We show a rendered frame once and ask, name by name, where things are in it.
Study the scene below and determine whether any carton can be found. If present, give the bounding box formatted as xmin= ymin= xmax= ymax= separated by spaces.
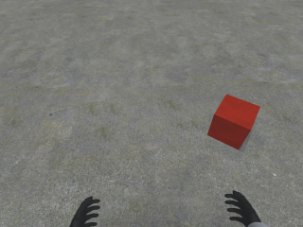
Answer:
xmin=207 ymin=94 xmax=260 ymax=150

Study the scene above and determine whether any robot right hand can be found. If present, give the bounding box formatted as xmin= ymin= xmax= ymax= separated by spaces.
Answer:
xmin=224 ymin=190 xmax=261 ymax=227

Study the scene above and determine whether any robot left hand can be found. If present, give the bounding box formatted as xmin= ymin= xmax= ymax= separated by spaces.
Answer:
xmin=69 ymin=196 xmax=100 ymax=227

